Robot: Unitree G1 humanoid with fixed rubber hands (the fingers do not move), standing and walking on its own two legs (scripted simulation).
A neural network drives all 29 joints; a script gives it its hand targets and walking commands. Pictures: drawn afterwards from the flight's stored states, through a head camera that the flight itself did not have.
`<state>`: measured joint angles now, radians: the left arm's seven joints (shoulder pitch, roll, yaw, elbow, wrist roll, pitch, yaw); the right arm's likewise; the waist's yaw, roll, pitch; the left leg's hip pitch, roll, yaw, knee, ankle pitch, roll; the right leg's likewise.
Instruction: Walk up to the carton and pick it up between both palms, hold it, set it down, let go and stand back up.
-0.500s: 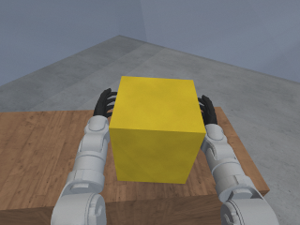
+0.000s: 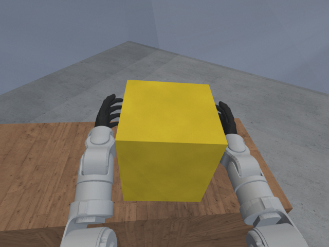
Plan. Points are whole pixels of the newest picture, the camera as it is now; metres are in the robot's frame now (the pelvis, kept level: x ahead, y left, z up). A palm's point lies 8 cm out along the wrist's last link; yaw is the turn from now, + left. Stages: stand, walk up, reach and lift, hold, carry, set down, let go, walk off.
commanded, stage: reach and lift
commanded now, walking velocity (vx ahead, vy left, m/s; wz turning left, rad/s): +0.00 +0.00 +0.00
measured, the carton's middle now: (165, 143) +0.36 +0.00 +0.09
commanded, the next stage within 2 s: hold in 0.74 s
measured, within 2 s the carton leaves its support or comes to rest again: neither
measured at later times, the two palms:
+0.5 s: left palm (101, 120) +0.36 +0.15 +0.17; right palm (226, 126) +0.35 -0.15 +0.16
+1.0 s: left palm (99, 118) +0.35 +0.15 +0.18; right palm (227, 123) +0.35 -0.15 +0.17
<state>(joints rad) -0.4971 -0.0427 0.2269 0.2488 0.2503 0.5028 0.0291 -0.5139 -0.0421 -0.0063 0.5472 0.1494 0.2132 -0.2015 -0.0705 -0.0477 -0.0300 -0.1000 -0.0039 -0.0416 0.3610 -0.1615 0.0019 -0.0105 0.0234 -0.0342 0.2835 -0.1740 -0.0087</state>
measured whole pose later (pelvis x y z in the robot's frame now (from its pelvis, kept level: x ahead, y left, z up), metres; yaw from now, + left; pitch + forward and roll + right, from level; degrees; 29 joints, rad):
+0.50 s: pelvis +0.00 +0.00 +0.00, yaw +0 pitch -7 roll -1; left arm -0.55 -0.04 0.26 0.25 0.28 0.55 0.02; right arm -0.58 -0.03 -0.04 0.59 0.14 0.24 -0.18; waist -0.07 -0.05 -0.03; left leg -0.07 -0.01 -0.04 0.35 -0.16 0.01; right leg 0.01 0.02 -0.03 0.28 -0.17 -0.01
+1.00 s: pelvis +0.00 +0.00 +0.00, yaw +0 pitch -8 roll -1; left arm -0.54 -0.05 0.26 0.19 0.29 0.61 0.02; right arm -0.59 -0.06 0.00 0.56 0.19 0.28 -0.19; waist -0.07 -0.05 -0.03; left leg -0.06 -0.01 -0.04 0.36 -0.17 0.01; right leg 0.03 0.02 -0.03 0.27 -0.18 -0.01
